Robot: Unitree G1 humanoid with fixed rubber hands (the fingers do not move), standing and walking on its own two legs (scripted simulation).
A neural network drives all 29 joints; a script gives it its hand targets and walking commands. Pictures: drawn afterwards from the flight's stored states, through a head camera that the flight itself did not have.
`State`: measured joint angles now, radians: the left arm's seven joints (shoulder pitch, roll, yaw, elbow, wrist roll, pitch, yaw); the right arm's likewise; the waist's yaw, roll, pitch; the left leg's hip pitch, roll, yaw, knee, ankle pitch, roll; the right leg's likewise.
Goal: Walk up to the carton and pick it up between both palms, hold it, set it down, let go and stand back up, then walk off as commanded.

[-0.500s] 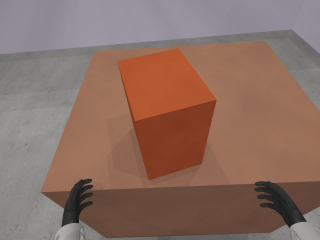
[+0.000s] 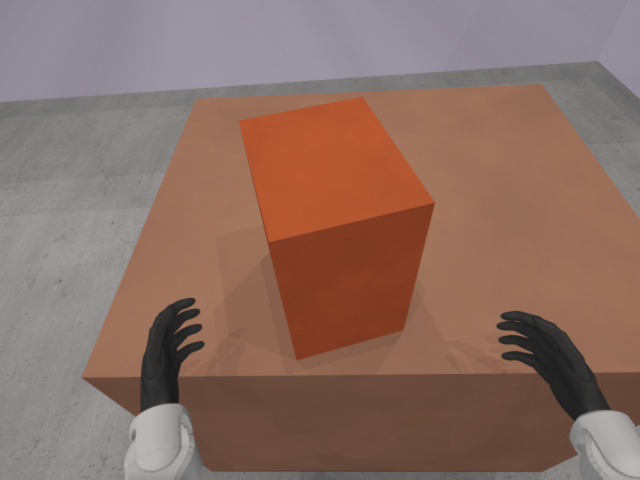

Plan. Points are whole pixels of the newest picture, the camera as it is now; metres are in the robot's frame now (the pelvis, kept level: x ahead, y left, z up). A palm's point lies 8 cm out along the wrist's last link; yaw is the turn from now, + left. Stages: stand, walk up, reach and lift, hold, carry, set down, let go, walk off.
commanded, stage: reach and lift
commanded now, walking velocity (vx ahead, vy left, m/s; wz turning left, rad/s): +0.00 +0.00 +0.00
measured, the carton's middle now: (328, 234) +0.41 +0.03 +0.07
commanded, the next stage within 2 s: none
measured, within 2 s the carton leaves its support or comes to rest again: neither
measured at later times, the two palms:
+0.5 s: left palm (157, 317) +0.24 +0.20 +0.13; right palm (541, 301) +0.29 -0.21 +0.10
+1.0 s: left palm (148, 254) +0.28 +0.20 +0.19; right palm (516, 213) +0.36 -0.18 +0.16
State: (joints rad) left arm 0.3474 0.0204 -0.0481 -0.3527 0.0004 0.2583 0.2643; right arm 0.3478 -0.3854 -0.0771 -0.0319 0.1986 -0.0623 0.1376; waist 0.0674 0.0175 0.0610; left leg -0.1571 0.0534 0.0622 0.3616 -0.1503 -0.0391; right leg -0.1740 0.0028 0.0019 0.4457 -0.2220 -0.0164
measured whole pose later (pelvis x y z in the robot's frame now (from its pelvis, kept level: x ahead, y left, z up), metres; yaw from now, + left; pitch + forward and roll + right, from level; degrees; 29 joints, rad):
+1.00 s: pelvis -0.01 +0.00 +0.00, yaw +0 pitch -4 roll +1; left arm -0.36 0.02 0.16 -0.35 0.00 0.93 0.25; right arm -0.48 -0.39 0.01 0.22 0.33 0.40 -0.05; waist 0.08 0.02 0.06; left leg -0.14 0.06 0.06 0.35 -0.13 -0.05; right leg -0.17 0.01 0.00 0.45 -0.21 -0.02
